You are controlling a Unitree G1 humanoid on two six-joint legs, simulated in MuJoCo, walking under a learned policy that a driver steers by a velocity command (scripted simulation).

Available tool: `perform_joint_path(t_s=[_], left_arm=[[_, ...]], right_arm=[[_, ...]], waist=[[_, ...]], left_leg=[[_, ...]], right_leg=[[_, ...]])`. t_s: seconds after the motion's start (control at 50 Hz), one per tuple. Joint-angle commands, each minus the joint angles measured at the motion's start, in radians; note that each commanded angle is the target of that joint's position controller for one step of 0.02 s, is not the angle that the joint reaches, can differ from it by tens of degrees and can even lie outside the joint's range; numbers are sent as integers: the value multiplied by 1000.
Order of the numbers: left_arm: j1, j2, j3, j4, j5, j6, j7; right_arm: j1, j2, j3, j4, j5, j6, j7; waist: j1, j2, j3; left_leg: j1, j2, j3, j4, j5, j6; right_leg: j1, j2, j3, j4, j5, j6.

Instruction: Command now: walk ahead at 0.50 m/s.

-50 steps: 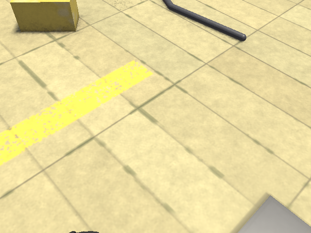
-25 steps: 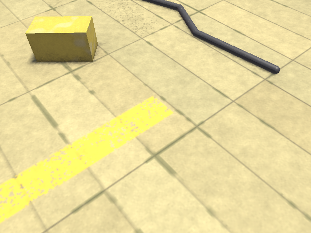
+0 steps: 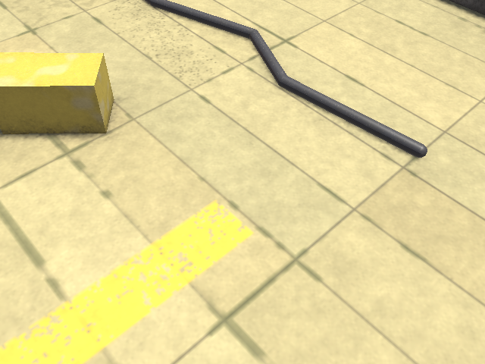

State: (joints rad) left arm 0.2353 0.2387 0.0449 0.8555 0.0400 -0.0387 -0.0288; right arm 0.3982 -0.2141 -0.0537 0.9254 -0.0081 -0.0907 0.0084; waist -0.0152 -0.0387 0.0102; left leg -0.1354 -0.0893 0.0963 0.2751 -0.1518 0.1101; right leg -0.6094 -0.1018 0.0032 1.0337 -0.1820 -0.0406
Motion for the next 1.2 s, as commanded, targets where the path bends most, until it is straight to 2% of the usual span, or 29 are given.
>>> perform_joint_path(t_s=[0.02,0.1,0.22,0.28,0.3,0.32,0.34,0.36,0.38,0.4,0.42,0.44,0.48,0.54,0.6,0.66,0.76,0.8,0.84,0.86,0.88,0.9,0.92,0.94,0.96,1.0,1.02,1.08,1.2], left_arm=[[-27,31,3,-51,-3,4,-4],[-162,16,-6,-85,-11,1,-4],[-284,16,-11,-126,-13,-10,-4],[-194,28,2,-103,-12,-17,4],[-87,44,14,-69,-9,-22,9],[72,71,30,-18,2,-31,15],[231,159,58,13,23,-35,24],[247,232,79,19,11,-29,23],[187,195,72,19,-29,-17,15],[107,164,65,7,-34,-13,16],[64,122,55,0,-30,-14,15],[45,102,49,1,-33,-18,18],[50,86,43,8,-41,-29,22],[104,131,54,18,-42,-37,26],[169,131,54,24,-41,-33,24],[227,138,56,26,-39,-30,25],[277,156,60,19,-24,-24,38],[241,175,65,2,-21,-24,47],[177,197,71,-20,-21,-28,42],[164,187,69,-26,-30,-36,32],[180,110,48,-61,-39,-43,25],[307,60,40,-84,-67,-37,28],[291,137,46,-49,-29,-19,37],[213,139,48,-49,-18,-12,27],[164,119,44,-58,-17,-9,18],[145,99,41,-64,1,11,-1],[150,90,39,-69,1,18,-7],[84,76,30,-88,1,25,-15],[-147,44,-3,-157,-2,12,-32]], right_arm=[[26,-93,-13,-35,5,-16,1],[103,-103,-11,-7,5,-15,-4],[164,-105,-9,36,-18,-11,-23],[123,-124,-13,46,-21,-10,-35],[114,-135,-15,50,-21,-5,-36],[97,-140,-14,44,-14,0,-38],[85,-111,-3,-1,5,-4,-36],[138,-63,2,-29,13,-8,-18],[41,-124,-15,-45,-11,-10,-16],[-37,-120,-12,-78,-7,-23,-10],[-68,-115,-11,-86,-8,-29,-8],[-75,-110,-12,-91,-20,-19,-8],[-56,-90,-9,-97,-37,16,-3],[-133,-79,-6,-133,-42,42,5],[-287,-87,-4,-188,-36,48,7],[-386,-86,2,-224,-30,47,11],[-513,-100,13,-287,-18,32,14],[-470,-123,9,-287,-15,23,12],[-299,-160,-7,-239,-12,10,-2],[-162,-197,-21,-206,-22,-4,-15],[5,-274,-37,-203,-45,-9,-34],[-39,-342,-52,-212,-55,6,-32],[-100,-251,-42,-222,-37,19,-27],[-159,-161,-20,-233,-27,21,-23],[-182,-127,-10,-226,-28,19,-20],[-156,-115,-4,-196,-23,7,-20],[-132,-126,-6,-181,-18,-5,-15],[-85,-130,-10,-147,-9,-29,-3],[-19,-141,-11,-89,-5,-21,5]], waist=[[17,86,64],[-24,90,72],[-49,96,93],[8,118,45],[54,117,-15],[123,99,-100],[174,10,-213],[120,-184,-281],[106,-45,-223],[80,-19,-96],[51,39,-38],[19,45,-4],[-17,18,-15],[-12,9,8],[34,-7,42],[74,-19,33],[112,-35,39],[77,-47,33],[-4,-40,-29],[-71,22,-111],[-119,142,-279],[-25,380,-333],[-1,221,-220],[0,104,-97],[6,67,-36],[22,127,-5],[29,160,-18],[31,136,-11],[-4,129,41]], left_leg=[[-23,256,-194,-187,151,97],[68,255,-164,-171,245,73],[253,310,-107,-103,413,77],[276,320,-39,57,782,47],[273,311,-14,201,883,35],[181,287,24,401,817,12],[-88,239,63,706,508,-21],[-439,25,33,1051,-327,-59],[-549,76,-135,1102,-305,-44],[-578,123,-138,1058,-208,-43],[-539,151,-136,986,-154,-48],[-497,168,-136,936,-143,-63],[-425,180,-133,863,-145,-95],[-461,184,-107,764,-90,-133],[-528,183,-97,615,37,-156],[-543,162,-103,504,129,-157],[-524,118,-113,358,115,-142],[-417,104,-128,283,74,-122],[-149,59,-110,214,11,-89],[57,106,-146,169,20,-58],[292,354,-385,153,-183,-12],[429,553,-836,18,-234,93],[311,527,-842,10,-346,99],[179,474,-670,-7,-309,76],[88,421,-522,-33,-176,56],[8,343,-344,-68,4,22],[-1,348,-318,-66,103,37],[21,341,-237,-100,200,61],[18,294,-86,-140,255,51]], right_leg=[[-70,-27,-19,-107,122,21],[-75,-5,-46,-282,213,24],[-71,44,-79,-418,122,-27],[111,125,-121,-471,2,-91],[233,164,-135,-505,-11,-117],[449,167,-110,-559,32,-152],[735,-33,159,-571,-53,-232],[933,-280,680,-683,12,-383],[893,-235,675,-724,6,-355],[752,-208,524,-746,61,-323],[640,-162,442,-775,154,-286],[558,-119,379,-790,233,-259],[478,-67,307,-814,292,-239],[428,-31,273,-851,279,-243],[445,-8,278,-866,261,-214],[511,2,289,-835,300,-189],[614,-21,347,-751,396,-182],[605,-31,374,-708,422,-155],[533,2,365,-568,550,-114],[462,70,315,-373,513,-90],[336,132,227,-89,206,-72],[47,267,125,130,-404,-50],[-33,163,123,224,-328,-58],[-26,128,111,211,-227,-52],[-3,99,100,172,-172,-42],[42,71,85,126,-139,-28],[55,77,79,121,-134,-23],[-8,78,92,73,-73,-13],[5,64,5,-266,119,8]])
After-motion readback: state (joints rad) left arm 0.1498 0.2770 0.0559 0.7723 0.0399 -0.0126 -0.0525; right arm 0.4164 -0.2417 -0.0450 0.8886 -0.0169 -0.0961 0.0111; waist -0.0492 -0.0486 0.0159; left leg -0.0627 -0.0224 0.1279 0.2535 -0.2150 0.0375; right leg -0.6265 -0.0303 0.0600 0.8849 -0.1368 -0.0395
